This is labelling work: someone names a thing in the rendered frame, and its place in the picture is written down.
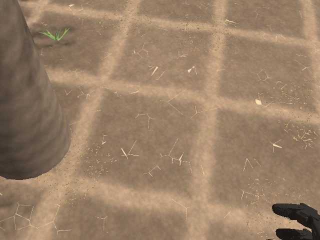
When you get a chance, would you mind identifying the right robot hand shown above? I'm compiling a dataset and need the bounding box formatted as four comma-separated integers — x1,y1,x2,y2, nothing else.
266,203,320,240

